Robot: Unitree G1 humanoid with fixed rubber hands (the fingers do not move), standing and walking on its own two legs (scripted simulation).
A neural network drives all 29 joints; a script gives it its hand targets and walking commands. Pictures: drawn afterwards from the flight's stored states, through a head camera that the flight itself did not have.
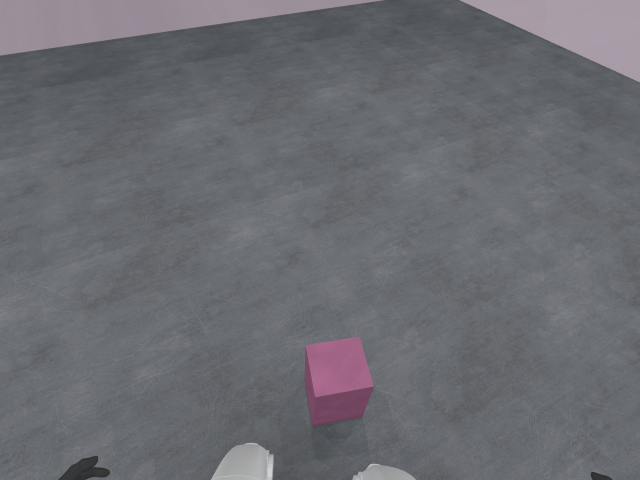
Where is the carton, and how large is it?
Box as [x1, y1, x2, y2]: [305, 337, 373, 426]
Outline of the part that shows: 359,337 305,345 305,384 313,426 362,416 373,385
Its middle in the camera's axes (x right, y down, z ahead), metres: +0.05 +0.39 +1.10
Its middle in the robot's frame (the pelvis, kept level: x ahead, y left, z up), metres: +0.48 -0.06 -0.61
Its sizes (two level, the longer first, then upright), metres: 0.152 0.142 0.236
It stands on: the floor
